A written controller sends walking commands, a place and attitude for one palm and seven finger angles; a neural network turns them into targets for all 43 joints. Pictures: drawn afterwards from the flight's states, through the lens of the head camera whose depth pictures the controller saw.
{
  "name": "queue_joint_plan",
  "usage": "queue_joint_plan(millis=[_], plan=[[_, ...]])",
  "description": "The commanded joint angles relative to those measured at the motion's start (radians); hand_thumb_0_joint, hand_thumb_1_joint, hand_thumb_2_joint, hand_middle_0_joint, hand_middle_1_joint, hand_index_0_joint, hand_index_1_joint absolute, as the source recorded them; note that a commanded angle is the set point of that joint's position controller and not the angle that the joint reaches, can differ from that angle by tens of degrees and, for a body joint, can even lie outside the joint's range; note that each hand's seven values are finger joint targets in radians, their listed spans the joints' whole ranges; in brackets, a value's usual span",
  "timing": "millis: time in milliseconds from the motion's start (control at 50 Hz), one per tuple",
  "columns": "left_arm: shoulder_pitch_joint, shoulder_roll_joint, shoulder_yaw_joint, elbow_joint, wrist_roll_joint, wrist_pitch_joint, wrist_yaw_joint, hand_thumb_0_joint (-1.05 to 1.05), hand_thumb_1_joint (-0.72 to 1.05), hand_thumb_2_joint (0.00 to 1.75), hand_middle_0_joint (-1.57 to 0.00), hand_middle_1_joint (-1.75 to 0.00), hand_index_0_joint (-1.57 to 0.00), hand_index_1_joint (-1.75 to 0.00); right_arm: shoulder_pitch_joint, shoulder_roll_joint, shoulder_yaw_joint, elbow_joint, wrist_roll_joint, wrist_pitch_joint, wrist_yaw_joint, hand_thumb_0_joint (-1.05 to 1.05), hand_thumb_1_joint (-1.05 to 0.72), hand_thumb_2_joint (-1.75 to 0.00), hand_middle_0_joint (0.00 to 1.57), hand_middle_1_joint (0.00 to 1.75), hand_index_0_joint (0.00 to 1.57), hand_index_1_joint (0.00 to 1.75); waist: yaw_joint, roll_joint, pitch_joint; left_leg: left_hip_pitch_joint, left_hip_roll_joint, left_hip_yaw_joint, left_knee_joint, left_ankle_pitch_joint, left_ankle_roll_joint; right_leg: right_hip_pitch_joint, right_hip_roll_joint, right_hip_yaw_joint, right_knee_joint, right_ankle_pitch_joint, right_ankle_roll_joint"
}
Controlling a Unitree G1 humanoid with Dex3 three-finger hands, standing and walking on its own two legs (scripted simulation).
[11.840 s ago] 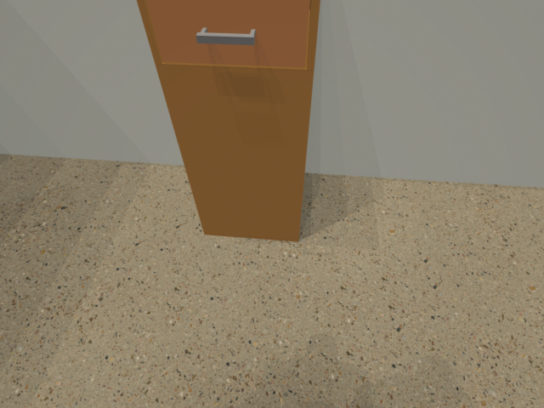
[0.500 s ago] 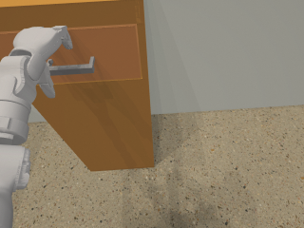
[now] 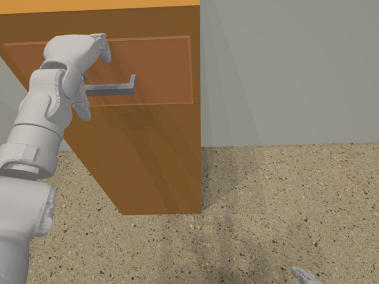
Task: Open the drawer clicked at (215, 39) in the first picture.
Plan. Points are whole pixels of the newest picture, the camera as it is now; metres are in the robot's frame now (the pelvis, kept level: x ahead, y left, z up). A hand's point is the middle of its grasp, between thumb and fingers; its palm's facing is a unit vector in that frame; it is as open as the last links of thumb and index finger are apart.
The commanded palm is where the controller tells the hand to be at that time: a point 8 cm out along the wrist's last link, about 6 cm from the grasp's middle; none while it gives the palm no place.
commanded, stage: move the hooked fingers above the handle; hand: left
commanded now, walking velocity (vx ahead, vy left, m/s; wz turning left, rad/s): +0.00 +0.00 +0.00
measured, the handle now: (105, 84) +0.51 +0.22 +0.14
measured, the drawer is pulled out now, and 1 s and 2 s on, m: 0.00 0.00 0.00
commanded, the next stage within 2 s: lower the fingers behind the handle in 0.22 s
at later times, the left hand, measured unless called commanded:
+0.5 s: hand (94, 78) +0.46 +0.21 +0.20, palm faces +0.02 +0.00 -1.00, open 13.8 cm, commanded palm +0.44 +0.22 +0.25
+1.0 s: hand (101, 93) +0.46 +0.21 +0.16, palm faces -0.01 +0.00 -1.00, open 13.9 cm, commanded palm +0.44 +0.22 +0.22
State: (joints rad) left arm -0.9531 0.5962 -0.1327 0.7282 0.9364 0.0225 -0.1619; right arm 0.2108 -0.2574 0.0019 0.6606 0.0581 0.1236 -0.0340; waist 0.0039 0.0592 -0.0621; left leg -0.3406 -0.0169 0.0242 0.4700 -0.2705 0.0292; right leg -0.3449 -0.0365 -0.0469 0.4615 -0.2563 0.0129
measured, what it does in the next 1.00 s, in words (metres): stands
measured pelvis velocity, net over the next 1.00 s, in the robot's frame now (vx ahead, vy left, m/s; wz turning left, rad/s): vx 0.00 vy -0.02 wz -0.02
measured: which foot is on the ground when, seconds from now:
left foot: down 0.00-1.00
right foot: down 0.00-1.00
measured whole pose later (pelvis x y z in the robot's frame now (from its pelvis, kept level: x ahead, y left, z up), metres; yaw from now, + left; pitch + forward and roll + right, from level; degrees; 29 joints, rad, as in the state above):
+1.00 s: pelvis +0.00 -0.02 +0.00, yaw -1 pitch +8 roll +0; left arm -0.83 0.58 -0.08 0.73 0.95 -0.01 -0.08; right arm 0.24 -0.28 -0.02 0.67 0.06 0.14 -0.05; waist -0.01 0.06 -0.06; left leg -0.36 0.01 0.03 0.49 -0.28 0.01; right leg -0.38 -0.01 -0.03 0.50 -0.27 -0.01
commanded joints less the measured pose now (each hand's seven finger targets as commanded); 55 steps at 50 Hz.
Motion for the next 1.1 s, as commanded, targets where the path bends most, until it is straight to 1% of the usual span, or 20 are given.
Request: queue_joint_plan(millis=[0, 60, 100, 240, 280, 340, 400, 460, 500, 560, 580, 660, 740, 780, 840, 900, 960, 1000, 1060, 1080], plan=[[-0.536, 0.257, 0.126, -0.227, -0.004, -0.016, 0.041, 0.00, -0.50, 0.30, -0.30, -1.20, -0.30, -1.20, 0.024, -0.148, -0.051, -0.103, -0.008, -0.023, -0.014, 0.00, -0.90, -0.90, 0.20, 0.30, 0.20, 0.30, -0.032, -0.025, -0.416, 0.235, 0.003, -0.032, 0.011, 0.541, 0.007, 0.135, 0.047, 0.012, -0.003, 0.351, -0.048], [-0.522, 0.290, 0.153, -0.230, -0.007, -0.022, 0.037, 0.00, -0.50, 0.30, -0.30, -1.20, -0.30, -1.20, 0.016, -0.150, -0.050, -0.107, -0.006, -0.019, -0.014, 0.00, -0.90, -0.90, 0.20, 0.30, 0.20, 0.30, -0.026, -0.022, -0.402, 0.214, 0.002, -0.028, 0.011, 0.528, 0.007, 0.150, 0.046, 0.014, -0.003, 0.359, -0.048], [-0.524, 0.228, 0.103, -0.246, -0.009, -0.023, 0.035, 0.00, -0.50, 0.30, -0.30, -1.20, -0.30, -1.20, 0.015, -0.146, -0.051, -0.107, -0.004, -0.019, -0.011, 0.00, -0.90, -0.90, 0.20, 0.30, 0.20, 0.30, -0.037, -0.008, -0.383, 0.221, 0.004, -0.033, 0.007, 0.521, 0.006, 0.120, 0.048, 0.010, -0.006, 0.334, -0.048], [-0.486, 0.282, 0.154, -0.277, -0.014, -0.009, 0.047, 0.00, -0.50, 0.30, -0.30, -1.20, -0.30, -1.20, 0.010, -0.157, -0.057, -0.110, -0.007, -0.018, -0.004, 0.00, -0.90, -0.90, 0.20, 0.30, 0.20, 0.30, -0.017, -0.001, -0.431, 0.216, -0.002, -0.027, 0.011, 0.541, 0.005, 0.170, 0.050, 0.015, -0.002, 0.361, -0.052], [-0.477, 0.229, 0.116, -0.248, -0.015, 0.008, 0.050, 0.00, -0.50, 0.30, -0.30, -1.20, -0.30, -1.20, 0.003, -0.150, -0.055, -0.105, -0.003, -0.016, 0.000, 0.00, -0.90, -0.90, 0.20, 0.30, 0.20, 0.30, -0.025, -0.016, -0.375, 0.196, 0.001, -0.023, 0.003, 0.500, 0.007, 0.145, 0.049, 0.010, -0.003, 0.345, -0.050], [-0.412, 0.316, 0.191, -0.229, -0.007, 0.021, 0.049, 0.00, -0.50, 0.30, -0.30, -1.20, -0.30, -1.20, -0.009, -0.162, -0.052, -0.114, -0.005, -0.011, -0.004, 0.00, -0.90, -0.90, 0.20, 0.30, 0.20, 0.30, 0.002, -0.037, -0.406, 0.155, -0.005, -0.009, -0.005, 0.473, 0.010, 0.219, 0.043, 0.021, -0.002, 0.371, -0.051], [-0.365, 0.254, 0.138, -0.176, 0.003, 0.032, 0.042, 0.00, -0.50, 0.30, -0.30, -1.20, -0.30, -1.20, -0.014, -0.159, -0.046, -0.115, 0.003, -0.003, -0.009, 0.00, -0.90, -0.90, 0.20, 0.30, 0.20, 0.30, -0.011, -0.082, -0.319, 0.117, -0.002, -0.005, -0.021, 0.386, 0.013, 0.178, 0.043, 0.015, -0.008, 0.324, -0.045], [-0.391, 0.317, 0.182, -0.241, 0.008, 0.007, 0.043, 0.00, -0.50, 0.30, -0.30, -1.20, -0.30, -1.20, -0.018, -0.160, -0.049, -0.130, 0.002, -0.007, -0.018, 0.00, -0.90, -0.90, 0.20, 0.30, 0.20, 0.30, -0.004, -0.069, -0.379, 0.133, -0.005, -0.002, -0.015, 0.379, 0.019, 0.209, 0.040, 0.030, -0.006, 0.331, -0.043], [-0.392, 0.272, 0.149, -0.214, 0.005, -0.004, 0.043, 0.00, -0.50, 0.30, -0.30, -1.20, -0.30, -1.20, -0.013, -0.153, -0.048, -0.127, 0.003, -0.007, -0.025, 0.00, -0.90, -0.90, 0.20, 0.30, 0.20, 0.30, -0.021, -0.075, -0.341, 0.123, -0.007, 0.004, -0.010, 0.361, 0.022, 0.184, 0.040, 0.027, -0.009, 0.327, -0.041], [-0.438, 0.293, 0.159, -0.209, 0.001, -0.035, 0.058, 0.00, -0.50, 0.30, -0.30, -1.20, -0.30, -1.20, -0.002, -0.153, -0.050, -0.119, 0.003, -0.014, -0.032, 0.00, -0.90, -0.90, 0.20, 0.30, 0.20, 0.30, -0.027, -0.050, -0.343, 0.117, -0.009, 0.005, -0.009, 0.325, 0.020, 0.170, 0.040, 0.033, -0.012, 0.297, -0.039], [-0.423, 0.328, 0.197, -0.197, 0.007, -0.044, 0.069, 0.00, -0.50, 0.30, -0.30, -1.20, -0.30, -1.20, 0.005, -0.152, -0.053, -0.114, 0.000, -0.016, -0.035, 0.00, -0.90, -0.90, 0.20, 0.30, 0.20, 0.30, -0.020, -0.049, -0.353, 0.119, -0.008, 0.004, -0.006, 0.337, 0.021, 0.177, 0.042, 0.032, -0.005, 0.306, -0.041], [-0.433, 0.309, 0.192, -0.257, 0.008, -0.072, 0.100, 0.00, -0.50, 0.30, -0.30, -1.20, -0.30, -1.20, 0.017, -0.144, -0.061, -0.115, -0.007, -0.023, -0.031, 0.00, -0.90, -0.90, 0.20, 0.30, 0.20, 0.30, -0.018, -0.015, -0.421, 0.148, -0.010, 0.005, 0.015, 0.413, 0.021, 0.196, 0.043, 0.035, 0.012, 0.372, -0.042], [-0.385, 0.223, 0.137, -0.208, 0.001, -0.045, 0.112, 0.00, -0.50, 0.30, -0.30, -1.20, -0.30, -1.20, 0.016, -0.149, -0.064, -0.105, -0.004, -0.019, -0.024, 0.00, -0.90, -0.90, 0.20, 0.30, 0.20, 0.30, -0.033, -0.043, -0.373, 0.140, -0.008, 0.009, 0.014, 0.410, 0.017, 0.161, 0.048, 0.023, 0.006, 0.358, -0.042], [-0.368, 0.269, 0.168, -0.181, 0.009, -0.028, 0.120, 0.00, -0.50, 0.30, -0.30, -1.20, -0.30, -1.20, 0.015, -0.154, -0.060, -0.099, -0.004, -0.014, -0.024, 0.00, -0.90, -0.90, 0.20, 0.30, 0.20, 0.30, -0.022, -0.037, -0.362, 0.122, -0.009, 0.009, 0.011, 0.392, 0.016, 0.165, 0.047, 0.025, 0.011, 0.357, -0.043], [-0.354, 0.267, 0.171, -0.207, 0.012, -0.025, 0.119, 0.00, -0.50, 0.30, -0.30, -1.20, -0.30, -1.20, 0.009, -0.154, -0.063, -0.108, -0.005, -0.015, -0.025, 0.00, -0.90, -0.90, 0.20, 0.30, 0.20, 0.30, -0.018, -0.051, -0.406, 0.124, -0.009, 0.011, 0.019, 0.418, 0.020, 0.200, 0.046, 0.030, 0.018, 0.383, -0.043], [-0.349, 0.239, 0.147, -0.181, 0.019, -0.025, 0.119, 0.00, -0.50, 0.30, -0.30, -1.20, -0.30, -1.20, 0.017, -0.152, -0.062, -0.102, -0.002, -0.011, -0.026, 0.00, -0.90, -0.90, 0.20, 0.30, 0.20, 0.30, -0.029, -0.059, -0.352, 0.111, -0.006, 0.005, 0.015, 0.389, 0.019, 0.154, 0.049, 0.021, 0.018, 0.354, -0.041], [-0.366, 0.265, 0.167, -0.211, 0.022, -0.042, 0.128, 0.00, -0.50, 0.30, -0.30, -1.20, -0.30, -1.20, 0.024, -0.152, -0.065, -0.106, -0.004, -0.012, -0.029, 0.00, -0.90, -0.90, 0.20, 0.30, 0.20, 0.30, -0.025, -0.035, -0.390, 0.124, -0.007, 0.005, 0.022, 0.412, 0.020, 0.164, 0.049, 0.026, 0.026, 0.368, -0.043], [-0.364, 0.225, 0.140, -0.214, 0.025, -0.047, 0.138, 0.00, -0.50, 0.30, -0.30, -1.20, -0.30, -1.20, 0.029, -0.146, -0.067, -0.106, -0.006, -0.013, -0.028, 0.00, -0.90, -0.90, 0.20, 0.30, 0.20, 0.30, -0.030, -0.023, -0.392, 0.137, -0.006, 0.006, 0.030, 0.424, 0.020, 0.141, 0.052, 0.024, 0.030, 0.363, -0.043], [-0.342, 0.280, 0.198, -0.210, 0.026, -0.049, 0.159, 0.00, -0.50, 0.30, -0.30, -1.20, -0.30, -1.20, 0.035, -0.148, -0.069, -0.103, -0.010, -0.014, -0.026, 0.00, -0.90, -0.90, 0.20, 0.30, 0.20, 0.30, -0.015, -0.017, -0.408, 0.127, -0.005, 0.004, 0.036, 0.449, 0.018, 0.161, 0.054, 0.026, 0.040, 0.383, -0.046], [-0.329, 0.256, 0.179, -0.166, 0.031, -0.039, 0.163, 0.00, -0.50, 0.30, -0.30, -1.20, -0.30, -1.20, 0.038, -0.147, -0.067, -0.094, -0.012, -0.013, -0.028, 0.00, -0.90, -0.90, 0.20, 0.30, 0.20, 0.30, -0.024, -0.034, -0.393, 0.119, -0.004, 0.009, 0.037, 0.443, 0.017, 0.151, 0.053, 0.021, 0.042, 0.384, -0.045]])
